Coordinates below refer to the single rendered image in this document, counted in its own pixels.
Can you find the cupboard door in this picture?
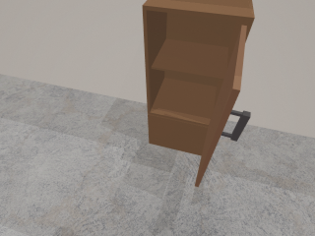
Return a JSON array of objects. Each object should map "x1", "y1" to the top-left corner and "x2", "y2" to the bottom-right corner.
[{"x1": 195, "y1": 25, "x2": 247, "y2": 187}]

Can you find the handle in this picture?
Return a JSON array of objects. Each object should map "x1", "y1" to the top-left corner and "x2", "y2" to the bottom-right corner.
[{"x1": 221, "y1": 110, "x2": 251, "y2": 142}]

